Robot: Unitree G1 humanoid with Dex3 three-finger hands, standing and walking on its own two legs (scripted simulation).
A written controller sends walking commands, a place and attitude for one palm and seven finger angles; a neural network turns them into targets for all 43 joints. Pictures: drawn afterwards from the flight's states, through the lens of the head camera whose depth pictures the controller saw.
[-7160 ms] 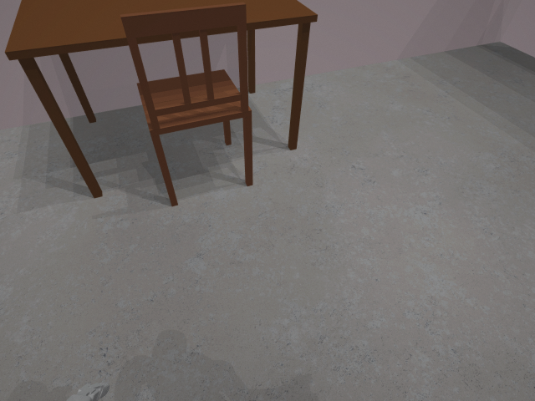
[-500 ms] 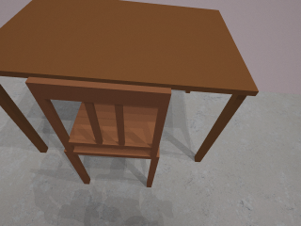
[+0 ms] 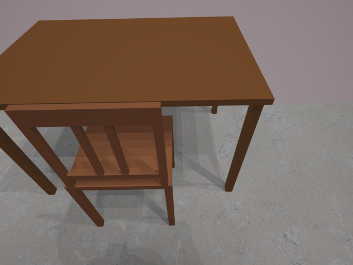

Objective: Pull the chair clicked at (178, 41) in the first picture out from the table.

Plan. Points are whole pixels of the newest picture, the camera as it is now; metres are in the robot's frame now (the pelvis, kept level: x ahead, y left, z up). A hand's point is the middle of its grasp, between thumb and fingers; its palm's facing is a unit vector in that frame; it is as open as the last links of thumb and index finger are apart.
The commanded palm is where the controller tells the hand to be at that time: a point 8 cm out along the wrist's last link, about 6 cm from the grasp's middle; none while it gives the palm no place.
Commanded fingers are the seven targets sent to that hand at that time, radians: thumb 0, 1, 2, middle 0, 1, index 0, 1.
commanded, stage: come to a stop and stand still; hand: left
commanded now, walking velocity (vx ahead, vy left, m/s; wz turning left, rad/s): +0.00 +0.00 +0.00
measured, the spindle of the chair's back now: (89, 151) +0.47 +0.31 -0.09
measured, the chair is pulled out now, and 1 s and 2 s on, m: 0.00 0.00 0.00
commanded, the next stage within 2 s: look again from close up in 1.04 s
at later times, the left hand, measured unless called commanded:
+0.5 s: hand out of the picture +0.00 +0.17 -0.18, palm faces +0.06 -0.98 -0.18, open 7.4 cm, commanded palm none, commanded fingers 0.00 0.90 0.90 -0.20 -0.30 -0.20 -0.30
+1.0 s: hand out of the picture +0.03 +0.22 -0.17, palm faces +0.02 -0.98 -0.21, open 7.4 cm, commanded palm none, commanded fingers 0.00 0.90 0.90 -0.20 -0.30 -0.20 -0.30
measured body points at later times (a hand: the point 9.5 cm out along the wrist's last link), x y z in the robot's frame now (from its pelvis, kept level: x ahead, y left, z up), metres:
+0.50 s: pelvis +0.03 +0.01 +0.00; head +0.05 +0.01 +0.45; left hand +0.00 +0.22 -0.16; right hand +0.04 -0.21 -0.17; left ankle +0.03 +0.19 -0.74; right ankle -0.06 -0.06 -0.74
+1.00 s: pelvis +0.03 +0.04 +0.00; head +0.04 +0.04 +0.45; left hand +0.03 +0.27 -0.16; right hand +0.02 -0.18 -0.16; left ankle +0.03 +0.19 -0.74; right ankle -0.06 -0.06 -0.74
